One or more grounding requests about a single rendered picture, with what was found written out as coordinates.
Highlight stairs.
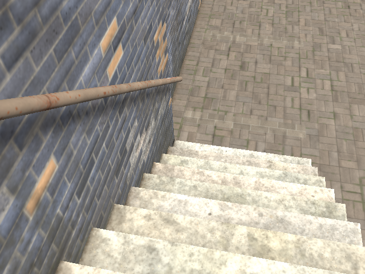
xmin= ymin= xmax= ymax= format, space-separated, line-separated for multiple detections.
xmin=55 ymin=140 xmax=365 ymax=274

